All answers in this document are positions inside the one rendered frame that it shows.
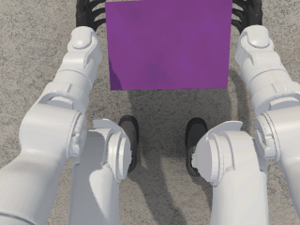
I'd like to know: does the carton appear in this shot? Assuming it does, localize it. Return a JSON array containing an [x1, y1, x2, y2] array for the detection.
[[104, 0, 233, 91]]

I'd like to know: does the left robot thigh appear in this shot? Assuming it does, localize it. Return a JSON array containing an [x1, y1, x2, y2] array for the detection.
[[67, 127, 129, 225]]

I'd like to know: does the robot right forearm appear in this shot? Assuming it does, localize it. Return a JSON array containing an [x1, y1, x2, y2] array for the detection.
[[234, 24, 300, 116]]

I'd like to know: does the robot right upper arm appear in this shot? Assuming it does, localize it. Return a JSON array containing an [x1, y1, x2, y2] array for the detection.
[[254, 105, 300, 220]]

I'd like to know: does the robot left upper arm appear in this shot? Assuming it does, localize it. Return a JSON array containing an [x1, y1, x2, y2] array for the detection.
[[0, 103, 87, 225]]

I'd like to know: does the robot left forearm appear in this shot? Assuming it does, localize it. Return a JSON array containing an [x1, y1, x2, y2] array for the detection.
[[19, 26, 103, 148]]

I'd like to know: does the right robot hand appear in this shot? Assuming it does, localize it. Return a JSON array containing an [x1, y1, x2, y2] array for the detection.
[[231, 0, 263, 36]]

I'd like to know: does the left robot hand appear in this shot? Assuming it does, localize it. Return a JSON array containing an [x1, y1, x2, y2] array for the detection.
[[75, 0, 107, 33]]

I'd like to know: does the right robot foot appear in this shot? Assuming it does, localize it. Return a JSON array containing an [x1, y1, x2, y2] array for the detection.
[[185, 117, 208, 177]]

